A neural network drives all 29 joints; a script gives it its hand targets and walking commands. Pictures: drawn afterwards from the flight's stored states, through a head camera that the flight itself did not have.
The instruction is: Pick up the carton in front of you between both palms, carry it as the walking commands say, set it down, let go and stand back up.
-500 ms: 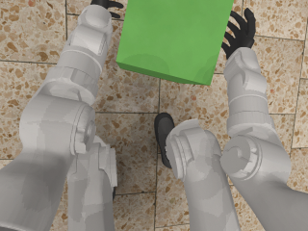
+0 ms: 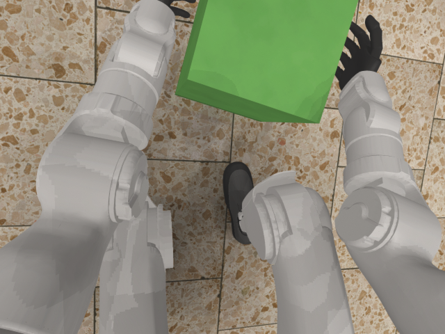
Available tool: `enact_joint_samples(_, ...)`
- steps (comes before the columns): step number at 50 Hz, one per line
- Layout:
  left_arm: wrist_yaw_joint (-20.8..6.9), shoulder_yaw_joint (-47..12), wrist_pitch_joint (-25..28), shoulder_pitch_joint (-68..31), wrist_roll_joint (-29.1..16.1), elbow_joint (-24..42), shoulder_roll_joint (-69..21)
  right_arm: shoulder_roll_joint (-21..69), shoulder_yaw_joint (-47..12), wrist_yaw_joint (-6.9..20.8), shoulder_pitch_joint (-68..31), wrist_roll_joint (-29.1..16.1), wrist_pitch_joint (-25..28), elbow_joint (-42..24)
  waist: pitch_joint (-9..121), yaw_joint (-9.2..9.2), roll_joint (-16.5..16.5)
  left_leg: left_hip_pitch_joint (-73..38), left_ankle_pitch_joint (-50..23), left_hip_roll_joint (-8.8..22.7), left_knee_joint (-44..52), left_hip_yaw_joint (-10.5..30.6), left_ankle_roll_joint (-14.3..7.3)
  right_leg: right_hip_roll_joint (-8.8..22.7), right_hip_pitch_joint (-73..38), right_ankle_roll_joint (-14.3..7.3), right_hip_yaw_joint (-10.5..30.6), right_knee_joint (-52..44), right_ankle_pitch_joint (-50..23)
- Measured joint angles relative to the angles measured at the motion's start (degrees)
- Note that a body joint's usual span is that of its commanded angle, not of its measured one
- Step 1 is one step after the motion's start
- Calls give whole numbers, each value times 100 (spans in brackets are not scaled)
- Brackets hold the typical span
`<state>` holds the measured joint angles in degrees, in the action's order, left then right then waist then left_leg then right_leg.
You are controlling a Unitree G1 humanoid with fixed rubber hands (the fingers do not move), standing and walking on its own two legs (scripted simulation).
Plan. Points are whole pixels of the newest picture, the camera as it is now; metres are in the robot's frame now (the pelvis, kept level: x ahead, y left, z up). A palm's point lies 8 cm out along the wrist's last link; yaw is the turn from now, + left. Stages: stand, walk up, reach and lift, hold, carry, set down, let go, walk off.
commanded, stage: set down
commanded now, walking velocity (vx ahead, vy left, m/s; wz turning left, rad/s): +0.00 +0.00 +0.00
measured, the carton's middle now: (249, 53) +0.52 -0.12 -0.26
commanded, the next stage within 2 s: let go in 1.62 s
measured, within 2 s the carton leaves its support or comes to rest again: neither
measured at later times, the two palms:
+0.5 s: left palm (120, 30) +0.54 +0.10 -0.21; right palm (347, 106) +0.42 -0.27 -0.17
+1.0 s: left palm out of the picture +0.57 +0.08 -0.06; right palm (402, 94) +0.43 -0.26 -0.06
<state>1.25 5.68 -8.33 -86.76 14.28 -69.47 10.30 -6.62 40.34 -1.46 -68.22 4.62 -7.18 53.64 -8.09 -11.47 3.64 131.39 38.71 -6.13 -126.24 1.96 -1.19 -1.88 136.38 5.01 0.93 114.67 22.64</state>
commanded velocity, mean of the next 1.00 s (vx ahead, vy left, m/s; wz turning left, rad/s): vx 0.00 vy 0.00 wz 0.00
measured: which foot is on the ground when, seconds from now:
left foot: down 0.00-1.00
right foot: down 0.00-1.00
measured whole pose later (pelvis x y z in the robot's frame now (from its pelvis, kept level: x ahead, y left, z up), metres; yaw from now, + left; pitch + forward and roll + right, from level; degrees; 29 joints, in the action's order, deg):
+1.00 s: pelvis -0.01 -0.01 +0.06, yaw +0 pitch +41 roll -2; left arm -1.2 -2.3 -9.5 -80.3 -1.0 -62.2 25.6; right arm -2.6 21.1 -12.0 -58.5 -8.8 -6.6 40.2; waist -7.6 -13.0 -0.6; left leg 119.7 35.6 -3.8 -113.9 2.7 0.5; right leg -2.4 125.3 2.3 0.0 103.0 19.3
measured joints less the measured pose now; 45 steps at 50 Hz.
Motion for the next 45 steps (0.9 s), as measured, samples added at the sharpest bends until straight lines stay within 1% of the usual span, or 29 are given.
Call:
enact_joint_samples(3, -22, 26, 67, -21, 10, -14, 18, -47, -46, -24, -28, 22, 49, 55, -46, 10, 44, -29, 52, 7, -28, 1, 2, -5, -9, -5, -4, 36, 42)
enact_joint_samples(5, -90, -4, 104, 15, -35, 11, 49, -46, -54, 33, 2, 27, 99, 63, -41, -4, 60, -29, 79, 9, -42, 4, 0, -5, -3, -9, -8, 53, 64)
enact_joint_samples(9, -111, 32, 204, 60, 23, -4, 28, -68, -48, 68, 56, -31, 206, 117, -31, 14, 29, -23, 119, 3, -91, 4, -16, 1, -4, 7, -10, 93, 104)
enact_joint_samples(12, -142, -57, 228, 73, -9, 29, 45, -95, -121, 76, 69, -109, 291, 180, -66, 17, 50, -32, 122, 8, -107, -3, -30, -5, -14, 16, -6, 104, 108)
enact_joint_samples(15, -94, -118, 332, 100, -32, -12, 92, -115, -190, 22, 47, -239, 387, 302, -141, 26, 95, -68, 127, 26, -132, 8, -33, -22, -51, 32, -19, 107, 92)
enact_joint_samples(17, -54, -328, 340, 197, -64, -68, 180, -138, -337, -3, 45, -276, 438, 479, -212, 22, 95, -90, 122, 22, -143, 13, -32, -18, -82, 40, -24, 111, 89)
enact_joint_samples(19, 83, -686, 380, 355, -310, -84, 377, -148, -626, -60, 84, -474, 542, 788, -295, -17, 125, -127, 108, 21, -119, 2, -25, -15, -116, 37, -11, 99, 81)
enact_joint_samples(21, 207, -1013, 429, 530, -703, 54, 698, -171, -930, -152, 148, -774, 642, 1024, -406, -72, 148, -170, 81, 13, -79, -6, -8, -6, -161, 25, -1, 74, 68)
enact_joint_samples(24, 252, -1461, 431, 628, -1325, 346, 1211, -290, -1229, -306, 256, -1279, 822, 1079, -604, -64, 137, -226, 30, 12, -48, 39, 22, 22, -241, -17, -56, 19, 16)
enact_joint_samples(26, 219, -1722, 418, 562, -1635, 512, 1489, -392, -1426, -387, 315, -1585, 940, 906, -731, -28, 82, -244, -9, 14, -54, 68, 32, 63, -282, -55, -109, -2, -21)
enact_joint_samples(29, 134, -1972, 340, 323, -2020, 470, 1705, -506, -1638, -435, 282, -1808, 999, 837, -820, -2, -35, -243, -62, -7, -73, 98, 51, 126, -307, -106, -164, 1, -69)
enact_joint_samples(32, 64, -2037, 265, 71, -2170, 476, 1778, -495, -1797, -496, 253, -1938, 902, 702, -848, 1, -89, -283, -101, -12, -51, 110, 88, 136, -337, -135, -173, -6, -105)
enact_joint_samples(36, -20, -1850, 177, -80, -2110, 444, 1788, -271, -1827, -621, 253, -1799, 798, 359, -690, -55, -164, -308, -132, 23, 54, 145, 144, 109, -335, -189, -204, -106, -166)
enact_joint_samples(41, -57, -1560, 77, 236, -1926, 697, 1628, 101, -1955, -812, 585, -1643, 605, -547, -431, -88, -289, -567, -126, 122, 320, 122, 170, 25, -523, -235, -176, -337, -208)
enact_joint_samples(45, -142, -1145, -37, 496, -1662, 655, 1469, 319, -1848, -935, 803, -1382, 331, -892, -189, -132, -382, -851, -190, 167, 704, 107, 173, -7, -792, -261, -147, -675, -245)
